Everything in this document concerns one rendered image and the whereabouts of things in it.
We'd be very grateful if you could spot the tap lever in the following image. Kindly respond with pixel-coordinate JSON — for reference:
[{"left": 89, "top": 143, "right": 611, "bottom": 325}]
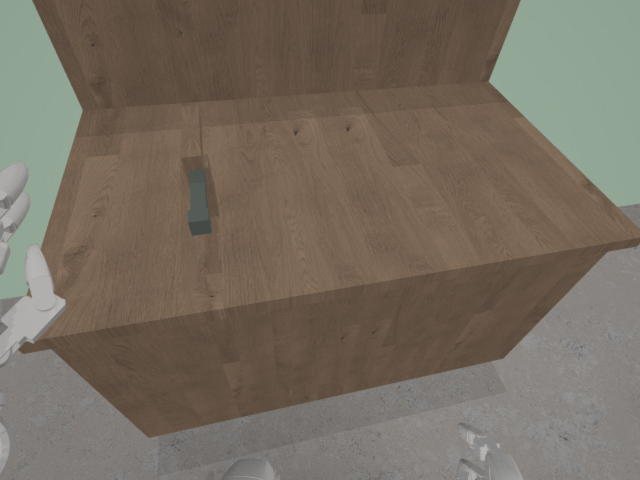
[{"left": 188, "top": 161, "right": 212, "bottom": 236}]

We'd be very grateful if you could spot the right robot hand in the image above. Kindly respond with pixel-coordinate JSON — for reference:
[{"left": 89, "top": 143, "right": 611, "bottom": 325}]
[{"left": 453, "top": 422, "right": 523, "bottom": 480}]

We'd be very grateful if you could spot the robot left thigh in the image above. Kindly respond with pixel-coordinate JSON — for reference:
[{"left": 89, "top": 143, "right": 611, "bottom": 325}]
[{"left": 220, "top": 458, "right": 280, "bottom": 480}]

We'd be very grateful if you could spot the counter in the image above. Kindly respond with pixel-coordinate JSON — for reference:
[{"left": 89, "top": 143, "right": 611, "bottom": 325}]
[{"left": 18, "top": 0, "right": 640, "bottom": 438}]

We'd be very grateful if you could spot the left robot hand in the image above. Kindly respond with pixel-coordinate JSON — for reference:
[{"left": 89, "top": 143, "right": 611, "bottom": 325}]
[{"left": 0, "top": 162, "right": 66, "bottom": 368}]

